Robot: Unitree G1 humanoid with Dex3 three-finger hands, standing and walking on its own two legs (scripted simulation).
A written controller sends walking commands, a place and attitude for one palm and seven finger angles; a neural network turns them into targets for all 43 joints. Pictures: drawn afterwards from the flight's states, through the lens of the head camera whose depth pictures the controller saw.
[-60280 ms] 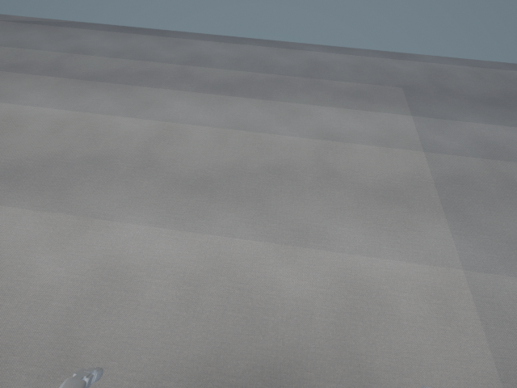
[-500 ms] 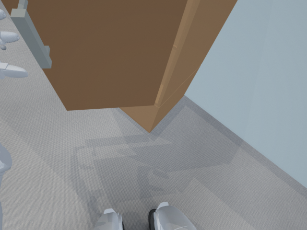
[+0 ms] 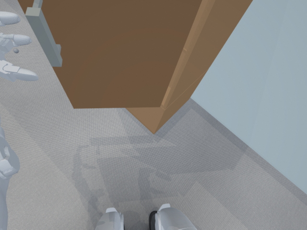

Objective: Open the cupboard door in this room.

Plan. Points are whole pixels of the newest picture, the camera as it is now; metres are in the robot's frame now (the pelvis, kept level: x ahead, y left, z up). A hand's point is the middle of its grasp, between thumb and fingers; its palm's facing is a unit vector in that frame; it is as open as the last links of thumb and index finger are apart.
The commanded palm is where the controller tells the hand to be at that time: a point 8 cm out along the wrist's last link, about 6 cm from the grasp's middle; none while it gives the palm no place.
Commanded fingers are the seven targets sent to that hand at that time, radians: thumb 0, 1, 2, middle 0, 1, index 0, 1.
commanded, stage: move the hooked fingers beside the handle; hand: left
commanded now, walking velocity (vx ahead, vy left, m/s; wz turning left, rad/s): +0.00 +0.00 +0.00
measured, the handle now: (48, 34) +0.56 +0.21 +0.10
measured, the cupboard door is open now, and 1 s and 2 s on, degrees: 48 48 48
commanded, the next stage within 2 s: slide the fingers in behind the handle in 0.20 s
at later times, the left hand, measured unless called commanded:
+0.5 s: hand (17, 52) +0.50 +0.26 +0.10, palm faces +0.00 -1.00 +0.01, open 14.0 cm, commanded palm +0.49 +0.30 +0.10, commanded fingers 0.00 -0.50 0.30 -0.30 -1.20 -0.30 -1.20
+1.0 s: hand (31, 52) +0.50 +0.23 +0.10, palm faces +0.01 -1.00 +0.00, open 14.0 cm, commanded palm +0.48 +0.27 +0.10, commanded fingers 0.00 -0.50 0.30 -0.30 -1.20 -0.30 -1.20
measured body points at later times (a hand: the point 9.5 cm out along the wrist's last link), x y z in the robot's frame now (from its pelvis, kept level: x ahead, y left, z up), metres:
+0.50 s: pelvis -0.01 -0.01 +0.00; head +0.13 +0.03 +0.43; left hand +0.49 +0.31 +0.11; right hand -0.02 -0.28 -0.09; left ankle -0.02 +0.08 -0.68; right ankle +0.00 -0.12 -0.68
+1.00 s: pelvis -0.01 -0.01 +0.00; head +0.11 +0.03 +0.44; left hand +0.49 +0.29 +0.11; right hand -0.02 -0.27 -0.10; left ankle -0.02 +0.08 -0.68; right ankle +0.00 -0.12 -0.68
